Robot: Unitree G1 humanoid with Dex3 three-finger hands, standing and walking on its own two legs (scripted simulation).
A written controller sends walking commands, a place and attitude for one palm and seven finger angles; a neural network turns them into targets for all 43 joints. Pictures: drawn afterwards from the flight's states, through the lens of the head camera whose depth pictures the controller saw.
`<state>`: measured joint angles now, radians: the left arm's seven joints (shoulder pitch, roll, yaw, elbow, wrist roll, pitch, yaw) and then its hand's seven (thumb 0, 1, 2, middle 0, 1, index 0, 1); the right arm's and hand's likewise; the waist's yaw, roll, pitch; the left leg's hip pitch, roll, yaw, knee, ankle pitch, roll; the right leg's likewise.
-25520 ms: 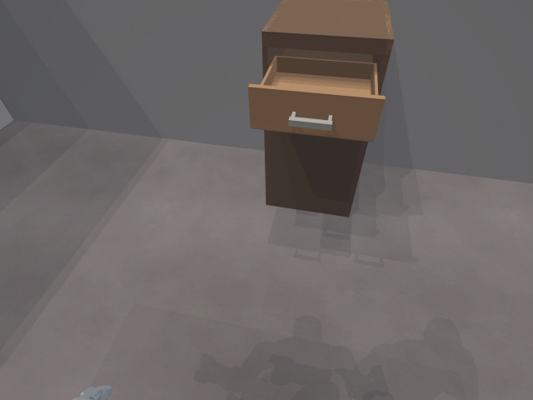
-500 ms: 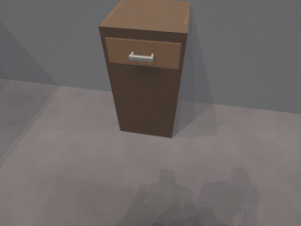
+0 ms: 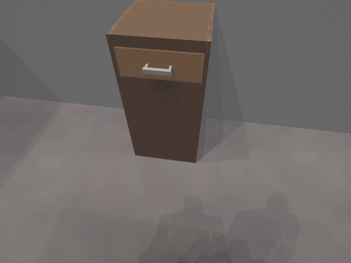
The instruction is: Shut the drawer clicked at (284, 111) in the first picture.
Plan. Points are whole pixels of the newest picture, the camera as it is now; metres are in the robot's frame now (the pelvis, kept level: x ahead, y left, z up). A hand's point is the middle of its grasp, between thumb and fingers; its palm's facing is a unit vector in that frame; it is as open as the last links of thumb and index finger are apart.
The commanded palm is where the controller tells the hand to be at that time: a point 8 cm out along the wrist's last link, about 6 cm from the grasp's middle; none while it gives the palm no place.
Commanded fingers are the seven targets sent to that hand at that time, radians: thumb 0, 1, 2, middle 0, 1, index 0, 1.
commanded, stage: look to check the result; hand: left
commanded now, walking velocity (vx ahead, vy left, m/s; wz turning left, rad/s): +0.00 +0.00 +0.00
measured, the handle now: (157, 69) +0.87 +0.12 -0.03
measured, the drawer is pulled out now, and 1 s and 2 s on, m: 0.00 0.00 0.00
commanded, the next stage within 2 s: stand and wait in 0.50 s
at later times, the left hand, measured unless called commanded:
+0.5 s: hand out of the picture +0.00 +0.15 -0.18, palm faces +0.04 -0.98 -0.18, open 7.4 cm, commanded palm none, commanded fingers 0.00 0.90 0.90 -0.20 -0.30 -0.20 -0.30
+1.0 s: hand out of the picture +0.00 +0.16 -0.17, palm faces +0.04 -0.98 -0.19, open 7.4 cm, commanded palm none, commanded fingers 0.00 0.90 0.90 -0.20 -0.30 -0.20 -0.30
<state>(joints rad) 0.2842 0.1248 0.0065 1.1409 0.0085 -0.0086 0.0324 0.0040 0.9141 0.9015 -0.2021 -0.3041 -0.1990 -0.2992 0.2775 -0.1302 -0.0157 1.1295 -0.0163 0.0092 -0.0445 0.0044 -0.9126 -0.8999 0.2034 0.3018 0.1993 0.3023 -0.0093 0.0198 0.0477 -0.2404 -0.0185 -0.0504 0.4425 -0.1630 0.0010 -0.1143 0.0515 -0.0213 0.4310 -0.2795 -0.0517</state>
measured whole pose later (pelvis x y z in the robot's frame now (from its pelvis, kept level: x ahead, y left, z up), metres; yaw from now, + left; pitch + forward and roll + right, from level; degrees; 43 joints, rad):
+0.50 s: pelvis +0.01 -0.01 +0.00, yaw +0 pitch -2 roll +0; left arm 0.30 0.12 0.01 1.15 0.01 -0.01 0.04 0.00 0.91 0.90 -0.20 -0.30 -0.20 -0.30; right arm 0.28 -0.12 -0.02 1.14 -0.01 0.01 -0.05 0.00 -0.91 -0.90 0.20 0.30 0.20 0.30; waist -0.01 0.01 0.05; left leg -0.22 0.00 -0.05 0.45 -0.19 -0.01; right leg -0.09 0.07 -0.02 0.42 -0.29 -0.07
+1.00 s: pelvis +0.01 -0.01 +0.00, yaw +0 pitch -2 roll +0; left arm 0.29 0.13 0.02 1.14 0.01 -0.01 0.04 0.00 0.91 0.90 -0.20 -0.30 -0.20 -0.30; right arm 0.27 -0.14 -0.02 1.14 -0.01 0.01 -0.05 0.00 -0.91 -0.90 0.20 0.30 0.20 0.30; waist -0.01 0.02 0.06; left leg -0.21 0.00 -0.05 0.44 -0.19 -0.01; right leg -0.08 0.07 -0.02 0.41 -0.29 -0.07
